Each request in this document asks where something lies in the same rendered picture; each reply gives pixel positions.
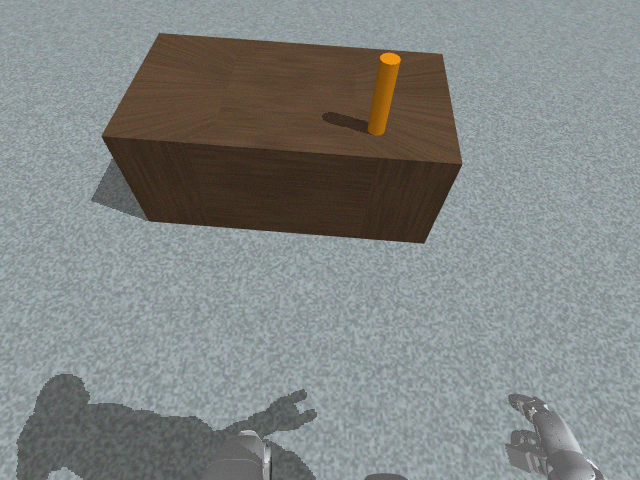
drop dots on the right robot arm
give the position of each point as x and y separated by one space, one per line
572 465

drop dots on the right robot hand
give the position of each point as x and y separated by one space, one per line
528 450

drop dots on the can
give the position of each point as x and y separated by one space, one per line
385 83

